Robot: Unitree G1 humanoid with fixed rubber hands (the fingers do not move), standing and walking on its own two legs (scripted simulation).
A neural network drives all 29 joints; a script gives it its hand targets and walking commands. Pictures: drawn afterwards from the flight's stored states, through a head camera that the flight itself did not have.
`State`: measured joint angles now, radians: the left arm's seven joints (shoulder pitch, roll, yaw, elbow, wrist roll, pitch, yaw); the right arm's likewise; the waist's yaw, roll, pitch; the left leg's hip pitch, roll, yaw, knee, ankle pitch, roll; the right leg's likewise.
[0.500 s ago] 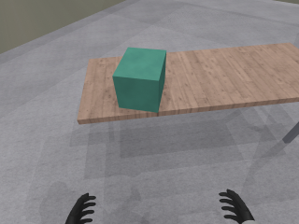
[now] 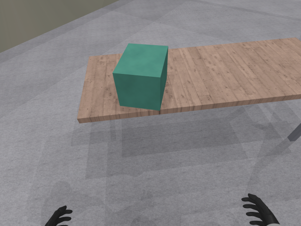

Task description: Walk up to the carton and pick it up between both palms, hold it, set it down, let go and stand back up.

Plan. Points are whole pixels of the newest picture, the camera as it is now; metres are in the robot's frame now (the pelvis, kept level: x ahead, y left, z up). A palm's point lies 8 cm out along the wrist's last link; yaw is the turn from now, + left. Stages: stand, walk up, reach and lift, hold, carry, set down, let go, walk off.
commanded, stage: stand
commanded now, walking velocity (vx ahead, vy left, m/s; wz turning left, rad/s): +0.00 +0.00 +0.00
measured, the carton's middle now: (143, 76) +0.80 +0.05 -0.09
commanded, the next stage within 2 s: walk up in 1.52 s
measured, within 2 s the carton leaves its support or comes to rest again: neither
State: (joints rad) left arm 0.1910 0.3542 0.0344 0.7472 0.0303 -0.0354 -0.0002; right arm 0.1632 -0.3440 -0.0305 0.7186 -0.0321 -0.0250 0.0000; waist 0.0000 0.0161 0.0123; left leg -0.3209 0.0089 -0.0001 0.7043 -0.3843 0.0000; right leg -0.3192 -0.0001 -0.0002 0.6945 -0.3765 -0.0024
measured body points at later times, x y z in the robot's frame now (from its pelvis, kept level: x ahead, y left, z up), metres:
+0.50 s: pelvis +0.00 +0.00 +0.00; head +0.01 +0.00 +0.45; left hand +0.11 +0.30 -0.11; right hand +0.14 -0.30 -0.10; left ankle -0.01 +0.12 -0.72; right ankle +0.00 -0.12 -0.72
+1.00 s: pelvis -0.01 +0.00 +0.01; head +0.01 -0.01 +0.46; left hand +0.08 +0.30 -0.11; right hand +0.11 -0.30 -0.11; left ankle -0.01 +0.12 -0.72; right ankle +0.00 -0.12 -0.72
